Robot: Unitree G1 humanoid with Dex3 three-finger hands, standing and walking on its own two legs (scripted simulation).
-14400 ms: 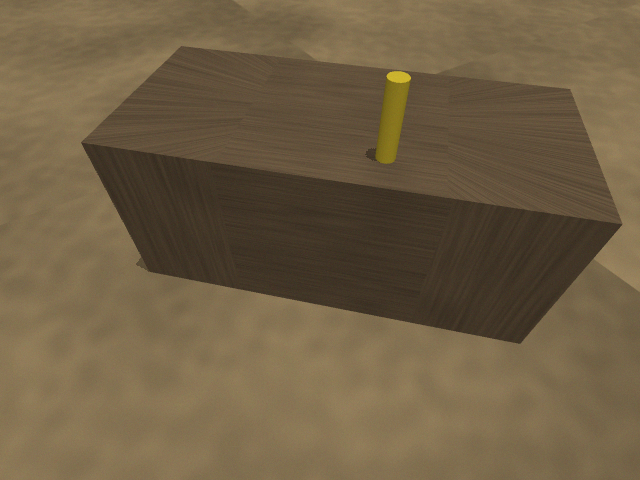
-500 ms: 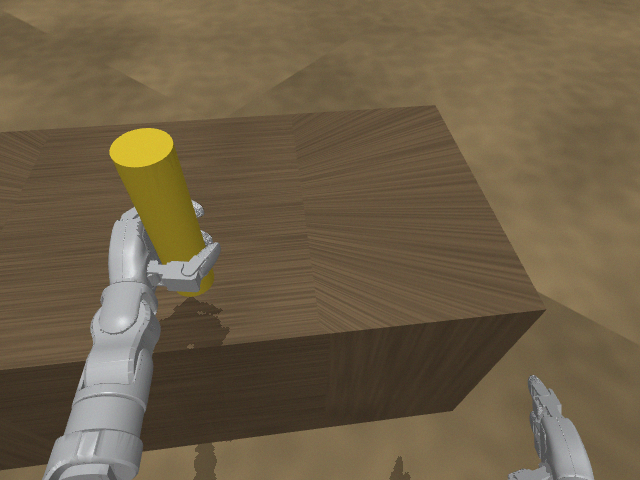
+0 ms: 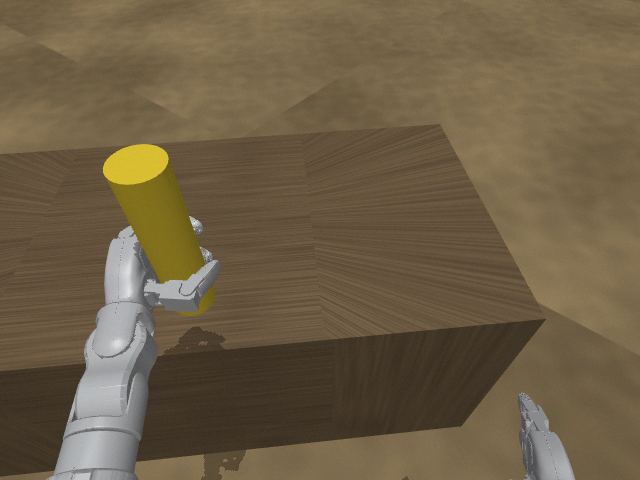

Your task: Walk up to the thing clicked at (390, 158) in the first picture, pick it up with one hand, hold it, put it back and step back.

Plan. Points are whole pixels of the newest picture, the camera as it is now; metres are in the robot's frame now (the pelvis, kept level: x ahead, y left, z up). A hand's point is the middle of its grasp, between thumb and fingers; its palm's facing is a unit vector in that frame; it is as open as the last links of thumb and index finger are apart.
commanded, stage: hold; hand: left
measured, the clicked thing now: (170, 243) +0.35 +0.16 +0.15
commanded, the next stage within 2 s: none
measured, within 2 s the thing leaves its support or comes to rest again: neither
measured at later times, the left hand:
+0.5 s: hand (176, 256) +0.34 +0.16 +0.14, palm faces +0.08 -1.00 -0.02, open 7.9 cm
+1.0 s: hand (168, 256) +0.34 +0.17 +0.14, palm faces +0.11 -0.99 -0.02, open 7.9 cm
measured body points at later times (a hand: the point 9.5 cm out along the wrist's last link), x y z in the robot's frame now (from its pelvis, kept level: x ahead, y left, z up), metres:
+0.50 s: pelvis +0.01 +0.00 +0.01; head +0.01 -0.01 +0.46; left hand +0.33 +0.21 +0.14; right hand +0.17 -0.25 -0.07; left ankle +0.04 +0.13 -0.71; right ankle -0.02 -0.13 -0.71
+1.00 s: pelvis +0.02 +0.00 +0.02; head +0.01 -0.02 +0.46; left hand +0.32 +0.22 +0.15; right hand +0.18 -0.26 -0.06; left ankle +0.04 +0.13 -0.71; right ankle -0.02 -0.13 -0.71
